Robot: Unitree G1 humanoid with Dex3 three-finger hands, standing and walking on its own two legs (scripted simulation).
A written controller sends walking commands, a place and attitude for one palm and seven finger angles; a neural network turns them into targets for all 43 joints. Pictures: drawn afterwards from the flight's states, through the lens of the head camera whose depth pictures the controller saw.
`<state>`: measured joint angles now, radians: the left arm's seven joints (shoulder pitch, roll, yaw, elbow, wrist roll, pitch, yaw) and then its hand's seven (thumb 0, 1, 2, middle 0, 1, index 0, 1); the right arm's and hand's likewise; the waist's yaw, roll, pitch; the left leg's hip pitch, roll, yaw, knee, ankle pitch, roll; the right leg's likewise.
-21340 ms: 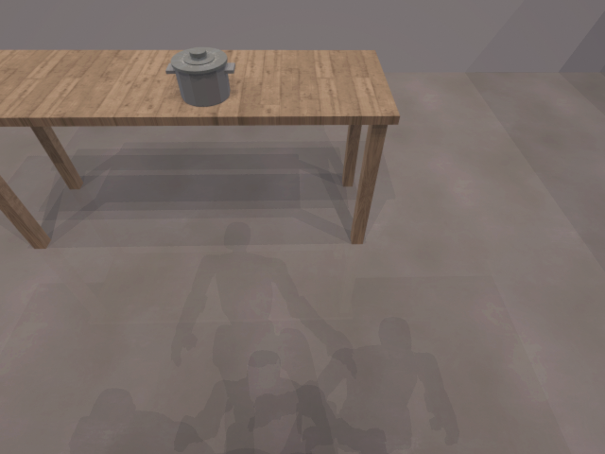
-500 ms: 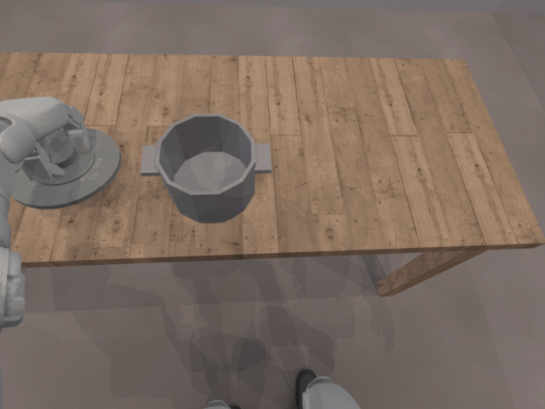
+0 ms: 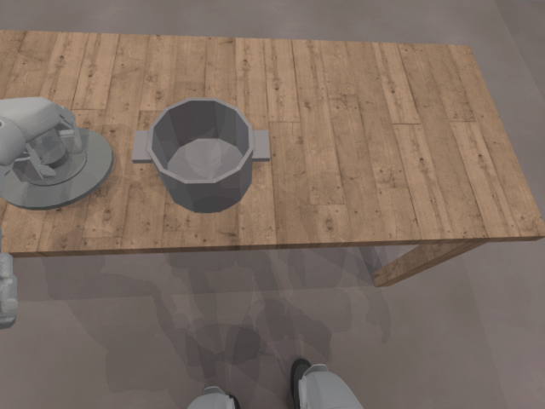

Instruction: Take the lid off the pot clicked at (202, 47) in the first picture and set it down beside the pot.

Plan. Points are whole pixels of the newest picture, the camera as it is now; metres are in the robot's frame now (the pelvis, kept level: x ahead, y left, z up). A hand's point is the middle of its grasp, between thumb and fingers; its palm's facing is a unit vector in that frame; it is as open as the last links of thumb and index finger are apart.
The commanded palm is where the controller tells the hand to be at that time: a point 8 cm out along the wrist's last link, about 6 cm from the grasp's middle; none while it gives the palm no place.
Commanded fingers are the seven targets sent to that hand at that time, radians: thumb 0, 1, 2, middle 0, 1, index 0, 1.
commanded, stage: lower the lid onto the table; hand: left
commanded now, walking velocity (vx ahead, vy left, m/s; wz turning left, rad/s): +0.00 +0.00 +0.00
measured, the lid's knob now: (49, 155) +0.50 +0.31 -0.02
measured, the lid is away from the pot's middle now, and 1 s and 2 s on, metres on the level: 0.23 0.23 0.23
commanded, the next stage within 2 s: open the fingers wide in 0.46 s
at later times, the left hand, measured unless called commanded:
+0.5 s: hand (53, 161) +0.49 +0.30 -0.02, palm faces -0.52 -0.05 -0.85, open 7.7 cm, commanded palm +0.53 +0.29 +0.03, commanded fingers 0.00 0.60 1.02 -0.83 -1.04 -0.86 -1.04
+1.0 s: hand (54, 171) +0.47 +0.30 -0.02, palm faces -0.51 -0.06 -0.86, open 7.6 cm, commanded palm +0.50 +0.29 +0.02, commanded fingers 0.00 0.33 0.63 -0.51 -1.02 -0.52 -1.02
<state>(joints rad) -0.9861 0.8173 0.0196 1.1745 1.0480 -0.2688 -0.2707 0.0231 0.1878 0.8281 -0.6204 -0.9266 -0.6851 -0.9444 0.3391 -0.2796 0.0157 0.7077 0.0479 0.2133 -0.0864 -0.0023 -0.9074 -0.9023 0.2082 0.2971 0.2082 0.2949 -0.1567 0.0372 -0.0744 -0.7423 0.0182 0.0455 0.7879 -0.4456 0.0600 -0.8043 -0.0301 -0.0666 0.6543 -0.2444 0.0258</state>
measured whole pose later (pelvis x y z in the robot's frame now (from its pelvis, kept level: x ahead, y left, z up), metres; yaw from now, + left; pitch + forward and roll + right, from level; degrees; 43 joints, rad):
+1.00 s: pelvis -0.02 +0.00 -0.02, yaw -1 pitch +26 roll -4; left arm -1.02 0.83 0.03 1.19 1.07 -0.25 -0.22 0.02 0.28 0.69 -0.54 -0.99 -0.61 -1.01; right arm 0.33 -0.27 0.04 0.65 0.05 0.25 -0.07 0.00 -0.91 -0.90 0.21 0.30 0.21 0.29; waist -0.18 0.03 -0.09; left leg -0.92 0.03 0.04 0.96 -0.49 0.07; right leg -0.97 -0.03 -0.06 0.81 -0.28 0.03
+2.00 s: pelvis -0.02 +0.00 -0.02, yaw +0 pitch +24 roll -4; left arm -1.00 0.86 0.04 1.16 1.05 -0.26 -0.25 0.00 0.19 0.23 -0.26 -1.04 -0.27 -1.04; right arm 0.33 -0.27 0.03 0.68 0.06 0.25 -0.08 0.00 -0.91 -0.90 0.21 0.30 0.21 0.29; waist -0.17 0.03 -0.08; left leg -0.89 0.02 0.04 0.94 -0.49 0.07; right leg -0.94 -0.03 -0.06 0.78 -0.27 0.03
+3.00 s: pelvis +0.01 +0.01 +0.02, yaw +0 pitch +17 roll -3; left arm -1.00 0.80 -0.02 1.10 0.99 -0.21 -0.33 0.00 0.19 0.22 -0.26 -1.04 -0.27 -1.04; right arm 0.35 -0.28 0.01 0.70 0.08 0.20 -0.07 0.00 -0.91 -0.90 0.21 0.30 0.21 0.29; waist -0.11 0.05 -0.08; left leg -0.55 0.00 0.05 0.66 -0.40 0.07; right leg -0.62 -0.04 -0.05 0.54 -0.21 0.03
